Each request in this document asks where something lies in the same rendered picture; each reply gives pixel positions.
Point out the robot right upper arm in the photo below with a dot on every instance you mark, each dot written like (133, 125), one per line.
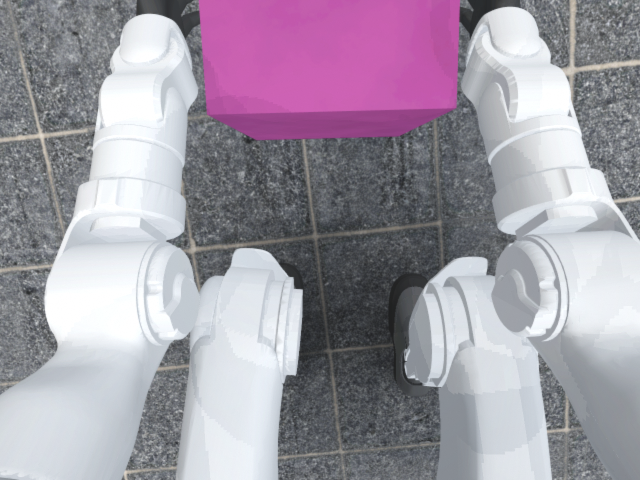
(576, 297)

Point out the right robot forearm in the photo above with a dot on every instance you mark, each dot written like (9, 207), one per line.
(543, 179)

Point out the right robot hand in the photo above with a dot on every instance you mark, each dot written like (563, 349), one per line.
(470, 19)

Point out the right robot thigh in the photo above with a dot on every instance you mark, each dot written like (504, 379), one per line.
(492, 418)

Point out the left robot hand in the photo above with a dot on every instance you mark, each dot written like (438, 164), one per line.
(171, 9)

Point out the robot left upper arm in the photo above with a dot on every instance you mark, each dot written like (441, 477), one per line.
(114, 308)

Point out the robot right shin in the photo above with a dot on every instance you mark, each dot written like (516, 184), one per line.
(465, 266)

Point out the left robot forearm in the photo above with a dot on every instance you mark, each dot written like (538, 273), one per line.
(134, 188)

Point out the carton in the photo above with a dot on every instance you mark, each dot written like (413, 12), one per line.
(316, 69)

